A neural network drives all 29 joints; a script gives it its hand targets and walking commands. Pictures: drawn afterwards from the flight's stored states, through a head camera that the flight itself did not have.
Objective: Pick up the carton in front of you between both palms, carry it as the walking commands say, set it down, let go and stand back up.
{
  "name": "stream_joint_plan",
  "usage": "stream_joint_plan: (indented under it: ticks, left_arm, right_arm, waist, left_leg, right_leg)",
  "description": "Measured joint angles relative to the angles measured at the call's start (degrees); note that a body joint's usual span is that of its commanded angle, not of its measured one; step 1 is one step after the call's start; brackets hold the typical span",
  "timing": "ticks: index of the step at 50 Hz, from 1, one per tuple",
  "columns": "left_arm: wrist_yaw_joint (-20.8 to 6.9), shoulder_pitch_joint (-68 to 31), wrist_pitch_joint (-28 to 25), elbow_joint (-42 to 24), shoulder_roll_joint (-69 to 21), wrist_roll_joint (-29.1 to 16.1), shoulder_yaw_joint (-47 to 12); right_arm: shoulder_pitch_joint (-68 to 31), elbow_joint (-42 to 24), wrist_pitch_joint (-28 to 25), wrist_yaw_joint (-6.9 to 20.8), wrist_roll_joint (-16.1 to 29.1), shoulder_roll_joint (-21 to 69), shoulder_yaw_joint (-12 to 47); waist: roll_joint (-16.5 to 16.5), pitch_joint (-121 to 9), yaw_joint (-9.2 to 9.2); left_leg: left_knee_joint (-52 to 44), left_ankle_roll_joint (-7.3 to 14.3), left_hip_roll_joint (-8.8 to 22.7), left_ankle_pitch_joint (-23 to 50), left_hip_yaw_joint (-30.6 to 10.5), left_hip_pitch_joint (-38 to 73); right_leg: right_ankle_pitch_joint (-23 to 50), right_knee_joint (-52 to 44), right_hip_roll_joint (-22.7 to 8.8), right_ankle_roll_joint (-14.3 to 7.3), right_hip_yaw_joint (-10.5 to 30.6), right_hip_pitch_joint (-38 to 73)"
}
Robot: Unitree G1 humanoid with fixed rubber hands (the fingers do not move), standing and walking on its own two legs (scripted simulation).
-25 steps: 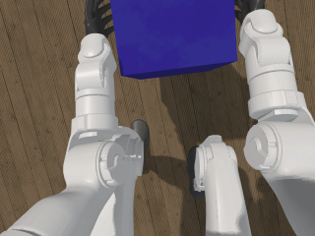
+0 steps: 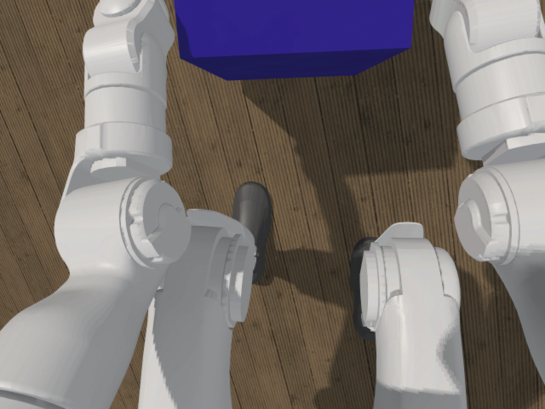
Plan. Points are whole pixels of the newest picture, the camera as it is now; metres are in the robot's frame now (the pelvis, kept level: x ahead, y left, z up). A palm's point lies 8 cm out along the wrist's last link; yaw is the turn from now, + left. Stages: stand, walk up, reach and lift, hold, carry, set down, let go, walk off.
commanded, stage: set down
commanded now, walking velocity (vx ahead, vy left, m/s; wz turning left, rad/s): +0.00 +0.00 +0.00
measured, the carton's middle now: out of the picture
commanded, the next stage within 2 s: none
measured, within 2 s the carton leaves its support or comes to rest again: rests again in 0.50 s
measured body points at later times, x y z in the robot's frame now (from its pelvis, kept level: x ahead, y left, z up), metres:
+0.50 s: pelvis -0.01 +0.01 -0.01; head +0.37 -0.01 +0.21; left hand +0.55 +0.22 -0.18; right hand +0.58 -0.09 -0.20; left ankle +0.14 +0.14 -0.36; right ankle +0.05 -0.10 -0.36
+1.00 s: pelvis -0.02 +0.00 -0.02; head +0.37 -0.02 +0.19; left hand +0.54 +0.23 -0.20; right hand +0.58 -0.09 -0.21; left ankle +0.14 +0.14 -0.36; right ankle +0.05 -0.10 -0.36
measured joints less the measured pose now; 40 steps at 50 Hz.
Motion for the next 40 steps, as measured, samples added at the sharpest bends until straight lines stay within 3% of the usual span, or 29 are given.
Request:
stream_joint_plan:
  ticks: [8, 18, 30, 40]
  left_arm:
    - [-0.5, -0.2, -0.6, 2.8, 0.0, 0.7, 0.9]
    - [-1.4, -2.3, -2.0, 6.1, 1.4, 2.2, 2.2]
    - [-5.1, -2.9, -3.1, 8.0, 4.9, 1.6, 3.4]
    - [-6.5, -3.6, -3.6, 9.7, 6.6, 0.8, 4.0]
  right_arm:
    - [-0.5, 2.8, -0.4, 1.1, -1.3, 0.0, -0.9]
    - [-2.7, 5.4, -1.7, 4.6, -2.9, -0.5, -2.3]
    - [-4.2, 3.5, -2.3, 8.3, -6.1, 1.3, -6.1]
    - [-5.2, 1.9, -2.4, 10.0, -10.2, 2.9, -9.7]
  waist:
    - [0.4, -0.4, 0.21]
    - [0.4, 3.1, -0.52]
    - [1.3, 7.3, -1.62]
    - [2.2, 10.4, -2.22]
  left_leg:
    - [1.2, 0.8, 0.4, 0.5, 0.3, -0.8]
    - [2.3, 1.3, 0.5, 0.9, 1.0, 0.6]
    - [3.3, 1.0, 0.1, 0.6, 1.0, 2.4]
    - [4.1, 0.5, -0.3, 0.5, 0.9, 3.8]
  right_leg:
    - [0.7, 1.0, 0.6, 0.7, 0.5, -0.9]
    - [0.7, 2.5, 0.6, 1.2, 1.1, 0.6]
    - [0.0, 3.7, 0.3, 1.0, 1.0, 2.5]
    - [-0.6, 5.0, 0.0, 0.4, 0.9, 3.9]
